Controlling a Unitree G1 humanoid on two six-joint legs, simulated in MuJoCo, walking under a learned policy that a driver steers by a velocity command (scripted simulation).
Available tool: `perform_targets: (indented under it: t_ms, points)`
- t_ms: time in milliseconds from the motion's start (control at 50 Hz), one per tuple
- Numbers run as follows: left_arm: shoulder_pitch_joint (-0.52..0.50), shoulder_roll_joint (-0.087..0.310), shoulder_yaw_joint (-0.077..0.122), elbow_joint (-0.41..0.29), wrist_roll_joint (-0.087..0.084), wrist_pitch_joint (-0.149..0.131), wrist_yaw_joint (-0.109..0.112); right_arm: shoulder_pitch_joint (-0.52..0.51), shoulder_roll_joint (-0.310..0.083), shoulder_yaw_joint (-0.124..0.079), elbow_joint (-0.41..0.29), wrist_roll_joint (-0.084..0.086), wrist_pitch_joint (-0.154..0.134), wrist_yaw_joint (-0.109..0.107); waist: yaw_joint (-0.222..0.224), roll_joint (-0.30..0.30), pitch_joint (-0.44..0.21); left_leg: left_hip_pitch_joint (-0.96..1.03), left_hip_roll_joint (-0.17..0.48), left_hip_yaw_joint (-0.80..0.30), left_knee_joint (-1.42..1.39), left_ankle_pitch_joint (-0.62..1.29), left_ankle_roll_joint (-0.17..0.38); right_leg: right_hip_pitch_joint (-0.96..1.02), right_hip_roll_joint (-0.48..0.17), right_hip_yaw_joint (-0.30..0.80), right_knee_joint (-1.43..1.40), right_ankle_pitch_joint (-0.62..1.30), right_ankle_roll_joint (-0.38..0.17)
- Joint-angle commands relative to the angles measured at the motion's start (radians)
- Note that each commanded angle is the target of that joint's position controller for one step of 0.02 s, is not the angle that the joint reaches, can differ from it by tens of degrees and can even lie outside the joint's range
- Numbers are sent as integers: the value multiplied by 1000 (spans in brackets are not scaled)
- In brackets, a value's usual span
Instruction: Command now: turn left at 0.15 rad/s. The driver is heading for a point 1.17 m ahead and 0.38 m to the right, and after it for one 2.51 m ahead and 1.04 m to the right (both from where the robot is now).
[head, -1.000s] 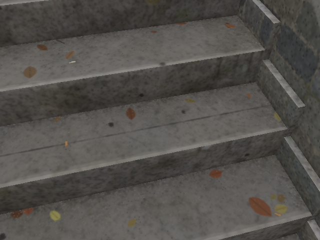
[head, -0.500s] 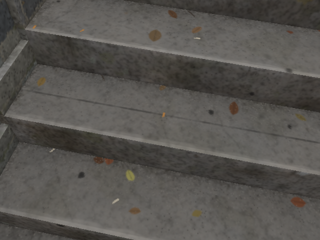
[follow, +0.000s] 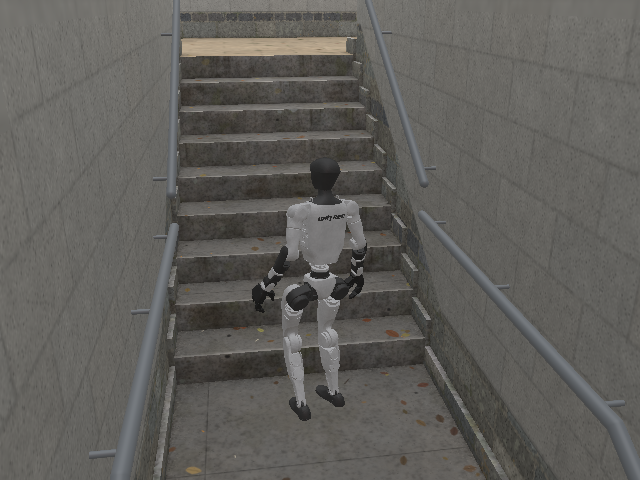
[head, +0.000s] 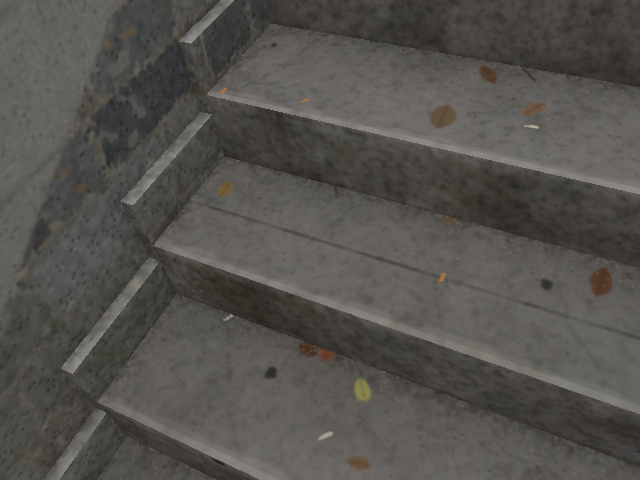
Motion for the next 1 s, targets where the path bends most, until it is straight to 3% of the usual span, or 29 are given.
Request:
perform_targets:
  t_ms: [20, 100, 160, 180, 200, 220, 240, 280, 360, 400, 440, 460, 480, 500, 520, 580, 640, 740, 760, 800, 820, 840, 860, 880, 900, 920, 940, 960, 1000]
  points:
    - [42, 158, 32, -2, -6, -9, 1, 36, -34, 8, -4, 10, 5, -9, 3, -229, -67, 10, 27, 81, -152, -37, -13, 121, -203, 157, -52, 497, -103]
    - [57, 165, 40, 30, -4, -2, -3, 44, -24, 26, 30, 25, -2, -26, -2, -246, -67, 123, 56, 136, -454, 107, 23, 123, -196, 177, -24, 520, -86]
    - [18, 156, 46, 23, -13, -4, -16, 69, -29, 38, 45, -10, -29, -35, -19, -217, -116, 352, 112, 87, -500, 153, 77, -62, -143, 202, -112, -183, -35]
    - [-25, 142, 47, 5, -11, 0, -24, 94, -54, 35, 45, -19, -41, -31, -43, -180, -92, 350, 144, 37, -484, -23, 127, -155, -97, 168, -85, -372, -37]
    - [-108, 120, 45, -36, -1, 4, -34, 138, -79, 27, 64, -12, -50, -23, -73, -49, -3, 273, 194, -83, -564, -226, 190, -268, -17, 63, 15, -405, -18]
    - [-195, 77, 36, -83, -5, -1, -41, 196, -89, 20, 85, 1, -65, -21, -104, 104, 70, 267, 294, -248, -712, -342, 254, -361, 27, -41, 203, -282, 0]
    - [-232, 65, 32, -115, -4, -14, -43, 213, -94, 14, 91, 5, -84, -14, -107, 160, 136, 258, 392, -358, -799, -300, 296, -428, 7, -86, 272, -191, 4]
    - [-196, 121, 50, -122, -10, -34, -46, 188, -83, 7, 86, -10, -115, -7, -67, 100, 156, 291, 413, -346, -798, -94, 308, -505, -51, -44, 425, -174, -2]
    - [-70, 71, 39, -109, -3, -50, -66, 65, -56, 6, 31, 3, -154, 10, 41, 76, 21, 135, 297, -80, -742, 267, 238, -199, -48, -85, 342, -130, -31]
    - [35, 68, 45, -88, 1, -38, -52, 85, -56, 5, 24, 5, -155, 12, 102, 101, -30, 71, 281, -22, -590, 700, 246, 0, 5, -151, 241, -154, -44]
    - [302, 122, 75, 10, 18, -43, -31, 21, -65, -5, -17, 20, -157, 12, 229, -54, -125, -25, 199, 66, -171, 948, 208, 290, 21, -129, 25, -54, -56]
    - [453, 209, 101, 48, 26, -47, -14, -93, -33, 3, -82, 13, -171, 15, 293, -226, -159, -241, 110, 90, 169, 701, 164, 432, -153, 116, -111, -211, -75]
    - [315, 258, 99, 30, 23, -44, -11, -44, 80, 28, -122, 0, -180, 23, 149, -390, -102, -513, -15, 63, 337, 77, 146, 411, -339, 528, -231, -308, -124]
    - [173, 201, 92, 0, 19, -40, -20, -6, 49, 26, -114, -19, -173, 24, 64, -268, -37, -579, 66, 12, 501, 111, 163, 276, -400, 603, -220, -495, -186]
    - [83, 136, 78, -16, 15, -40, -33, -28, 47, 28, -124, -26, -171, 32, 39, -184, 17, -640, 98, 41, 634, 178, 158, 204, -372, 503, -193, -465, -201]
    - [148, 108, 63, 47, 14, -73, -43, 30, 79, 40, -153, -48, -141, 44, -37, -110, -2, -663, 132, 72, 909, 183, 139, -5, -289, 278, -188, -352, -179]
    - [163, 125, 62, 78, 1, -93, -44, -111, 67, 51, -276, -42, -120, 45, -56, -101, 71, -769, 159, 114, 919, 204, 125, -120, -254, 179, -282, -322, -160]
    - [343, 111, 73, 154, 16, -119, -38, -343, 98, 72, -452, -32, -85, 5, 16, -126, 105, -1158, 219, 190, 1072, -65, 140, 197, -292, 131, -358, -188, -203]
    - [419, 91, 65, 191, 13, -120, -26, -427, 147, 93, -488, -25, -88, 1, 62, -187, 121, -1294, 221, 225, 1200, -189, 145, 303, -332, 143, -381, -64, -232]
    - [463, 55, 53, 236, -1, -97, -4, -564, 185, 137, -587, -23, -102, 5, 76, -134, 135, -1234, 287, 236, 918, -282, 163, 305, -290, 72, -458, 76, -182]
    - [406, 69, 46, 206, -7, -76, 3, -500, 185, 153, -578, -24, -104, 28, 44, -48, 68, -932, 270, 343, 626, -144, 147, 192, -235, -4, -528, 252, -198]
    - [335, 52, 36, 172, -63, -67, 13, -494, 227, 170, -578, -7, -117, 38, 21, -22, -10, -401, 206, 375, 322, -22, 165, -68, -217, -25, -554, 674, -195]
    - [361, 151, 46, 121, -55, -73, -3, -281, 140, 120, -501, 3, -110, 37, -41, -45, -209, -44, 66, 441, 360, -85, 138, -80, -223, -24, -322, 1248, -214]
    - [313, 309, 91, 111, -52, -106, -34, 79, 74, 68, -423, -7, -87, 16, -226, -229, -419, 237, 13, 356, 347, -73, 150, -33, -310, 8, -7, 1790, -215]
    - [207, 327, 126, 78, -103, -137, -61, 288, -27, 10, -361, -36, -89, -20, -339, -201, -528, 377, 140, 60, 203, -156, 186, -147, -226, 25, 361, 1661, -130]
    - [147, 216, 113, 17, -113, -171, -89, 475, -161, -41, -291, -65, -107, -41, -373, 160, -650, 537, 425, -506, -279, -443, 152, -336, -41, 144, 788, 776, -90]
    - [159, 110, 110, -15, -41, -183, -98, 407, -207, -56, -232, -26, -107, -40, -273, 368, -687, 537, 512, -855, -613, -591, 55, -455, 69, 239, 1211, 188, -99]
    - [173, -10, 89, -50, -14, -160, -93, 233, -152, -48, -229, -16, -118, -28, -133, 212, -526, 351, 565, -813, -621, -617, 44, -569, 10, 242, 1454, 244, -84]
    - [52, -64, 82, -144, 41, -107, -79, 52, 34, 4, -163, -11, -158, -12, -19, -86, -135, -35, 505, -391, -469, -345, 168, -665, -81, 34, 1588, 274, -92]
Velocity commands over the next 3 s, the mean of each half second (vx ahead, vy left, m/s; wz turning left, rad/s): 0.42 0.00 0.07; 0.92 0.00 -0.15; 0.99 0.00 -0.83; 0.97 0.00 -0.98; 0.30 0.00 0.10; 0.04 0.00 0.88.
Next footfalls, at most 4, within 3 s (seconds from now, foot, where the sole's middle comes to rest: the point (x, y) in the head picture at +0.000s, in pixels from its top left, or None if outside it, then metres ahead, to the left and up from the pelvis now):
0.16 left None -0.01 0.12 -0.78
0.46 right None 0.13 -0.10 -0.78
0.88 left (291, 433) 0.52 0.15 -0.61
1.38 right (372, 259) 0.79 -0.02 -0.44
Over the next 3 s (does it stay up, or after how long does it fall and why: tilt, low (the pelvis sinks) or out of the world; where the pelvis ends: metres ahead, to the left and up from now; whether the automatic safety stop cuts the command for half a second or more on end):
stays up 1.50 -0.47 0.84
